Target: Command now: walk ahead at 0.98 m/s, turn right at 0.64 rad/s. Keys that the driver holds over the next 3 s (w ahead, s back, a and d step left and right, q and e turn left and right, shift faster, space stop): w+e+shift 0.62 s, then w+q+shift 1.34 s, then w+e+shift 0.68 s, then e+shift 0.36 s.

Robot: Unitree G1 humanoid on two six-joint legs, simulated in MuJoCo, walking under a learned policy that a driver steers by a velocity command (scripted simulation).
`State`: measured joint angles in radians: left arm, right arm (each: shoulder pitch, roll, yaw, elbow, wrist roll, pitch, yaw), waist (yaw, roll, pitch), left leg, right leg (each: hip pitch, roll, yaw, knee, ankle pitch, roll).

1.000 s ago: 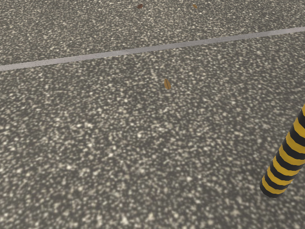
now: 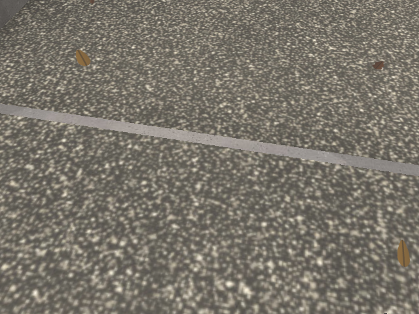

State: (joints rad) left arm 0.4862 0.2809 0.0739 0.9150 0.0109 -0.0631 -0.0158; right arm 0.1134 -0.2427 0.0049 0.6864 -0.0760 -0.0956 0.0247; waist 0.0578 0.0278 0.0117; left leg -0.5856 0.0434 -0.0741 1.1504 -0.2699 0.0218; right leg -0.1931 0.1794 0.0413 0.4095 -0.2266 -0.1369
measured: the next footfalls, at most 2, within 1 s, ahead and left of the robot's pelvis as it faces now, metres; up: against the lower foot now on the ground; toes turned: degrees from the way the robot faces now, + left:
left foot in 0.22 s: +0.42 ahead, +0.15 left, +0.00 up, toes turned -14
right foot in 0.66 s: +0.72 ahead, -0.20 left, +0.00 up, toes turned -40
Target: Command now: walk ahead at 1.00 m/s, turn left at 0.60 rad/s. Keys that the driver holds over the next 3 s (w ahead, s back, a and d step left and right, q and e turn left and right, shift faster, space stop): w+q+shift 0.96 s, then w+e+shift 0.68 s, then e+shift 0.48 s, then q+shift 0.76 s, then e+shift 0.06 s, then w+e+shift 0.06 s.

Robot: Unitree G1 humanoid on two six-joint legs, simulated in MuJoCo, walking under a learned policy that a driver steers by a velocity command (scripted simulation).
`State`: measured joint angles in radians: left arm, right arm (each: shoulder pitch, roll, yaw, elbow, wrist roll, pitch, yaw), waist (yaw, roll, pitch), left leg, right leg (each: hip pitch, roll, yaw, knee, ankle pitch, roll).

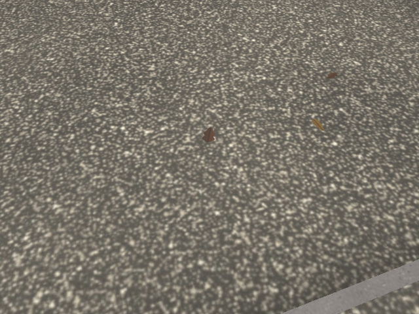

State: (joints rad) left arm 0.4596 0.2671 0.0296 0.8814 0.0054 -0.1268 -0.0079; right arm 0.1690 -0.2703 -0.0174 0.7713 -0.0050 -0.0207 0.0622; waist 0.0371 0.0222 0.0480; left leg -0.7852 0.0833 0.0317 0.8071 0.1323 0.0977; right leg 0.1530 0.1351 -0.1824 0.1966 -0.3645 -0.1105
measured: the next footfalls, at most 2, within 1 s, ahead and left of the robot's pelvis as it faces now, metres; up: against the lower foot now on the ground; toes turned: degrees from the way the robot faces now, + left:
left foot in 0.10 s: +0.25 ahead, +0.07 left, +0.00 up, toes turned +7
right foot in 0.60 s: +0.75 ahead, -0.07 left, -0.17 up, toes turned +35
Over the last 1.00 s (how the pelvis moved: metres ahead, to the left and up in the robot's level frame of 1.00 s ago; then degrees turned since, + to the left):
0.83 -0.24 -0.01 -30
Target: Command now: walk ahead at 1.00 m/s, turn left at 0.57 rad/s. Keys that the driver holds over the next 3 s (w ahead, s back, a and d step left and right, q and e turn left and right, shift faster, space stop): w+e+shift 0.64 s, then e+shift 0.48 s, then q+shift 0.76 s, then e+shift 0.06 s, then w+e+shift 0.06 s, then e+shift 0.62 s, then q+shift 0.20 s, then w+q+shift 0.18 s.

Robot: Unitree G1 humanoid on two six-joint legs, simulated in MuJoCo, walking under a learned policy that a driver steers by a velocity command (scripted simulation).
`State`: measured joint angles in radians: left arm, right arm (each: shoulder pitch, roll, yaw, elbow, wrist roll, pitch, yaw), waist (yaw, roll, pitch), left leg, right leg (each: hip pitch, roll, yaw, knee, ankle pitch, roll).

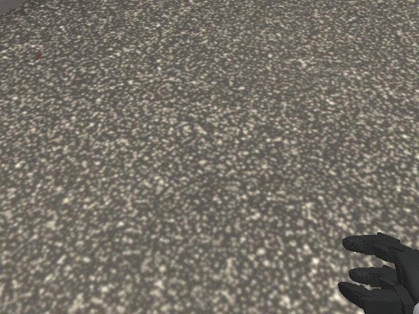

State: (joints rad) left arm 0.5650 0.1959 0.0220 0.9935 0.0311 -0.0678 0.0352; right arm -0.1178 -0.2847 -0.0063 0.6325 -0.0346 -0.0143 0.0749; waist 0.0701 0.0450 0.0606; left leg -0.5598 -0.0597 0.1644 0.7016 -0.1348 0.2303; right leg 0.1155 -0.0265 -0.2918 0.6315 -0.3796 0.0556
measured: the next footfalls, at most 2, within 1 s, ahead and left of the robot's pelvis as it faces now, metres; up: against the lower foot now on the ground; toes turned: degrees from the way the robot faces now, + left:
left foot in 0.02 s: +0.16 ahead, +0.01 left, +0.00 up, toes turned +6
right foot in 0.44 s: +0.58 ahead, -0.12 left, +0.00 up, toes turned -14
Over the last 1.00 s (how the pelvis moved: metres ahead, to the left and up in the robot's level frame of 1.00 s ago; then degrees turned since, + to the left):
0.83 0.16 -0.19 54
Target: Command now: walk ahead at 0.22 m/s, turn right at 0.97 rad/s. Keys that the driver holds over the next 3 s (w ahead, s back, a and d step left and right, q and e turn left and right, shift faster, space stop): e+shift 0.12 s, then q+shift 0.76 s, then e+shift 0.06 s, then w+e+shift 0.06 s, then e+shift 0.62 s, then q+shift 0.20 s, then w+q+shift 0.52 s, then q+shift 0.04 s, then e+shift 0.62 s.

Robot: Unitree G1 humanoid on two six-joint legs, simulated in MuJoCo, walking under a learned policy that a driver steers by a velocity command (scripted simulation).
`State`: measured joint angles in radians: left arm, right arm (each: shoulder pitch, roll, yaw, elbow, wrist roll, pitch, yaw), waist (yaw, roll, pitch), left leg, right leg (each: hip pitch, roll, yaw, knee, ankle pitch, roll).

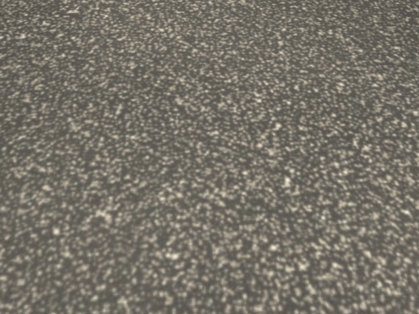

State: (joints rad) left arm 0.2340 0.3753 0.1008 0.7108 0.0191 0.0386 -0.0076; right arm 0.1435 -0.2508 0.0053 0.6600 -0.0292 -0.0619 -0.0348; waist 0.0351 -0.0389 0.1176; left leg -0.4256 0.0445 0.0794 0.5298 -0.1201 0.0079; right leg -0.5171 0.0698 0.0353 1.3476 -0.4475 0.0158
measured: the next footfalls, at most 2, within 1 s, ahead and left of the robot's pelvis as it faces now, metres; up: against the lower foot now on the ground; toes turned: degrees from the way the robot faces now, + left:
right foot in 0.28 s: +0.14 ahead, -0.12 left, +0.00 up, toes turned -10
left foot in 0.66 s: +0.08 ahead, +0.10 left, +0.00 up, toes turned +9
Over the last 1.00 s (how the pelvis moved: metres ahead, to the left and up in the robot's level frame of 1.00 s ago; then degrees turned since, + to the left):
0.83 -0.13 0.02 -41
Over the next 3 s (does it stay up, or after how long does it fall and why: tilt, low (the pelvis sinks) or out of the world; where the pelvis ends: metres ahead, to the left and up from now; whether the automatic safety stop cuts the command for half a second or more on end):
stays up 0.69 0.19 -0.02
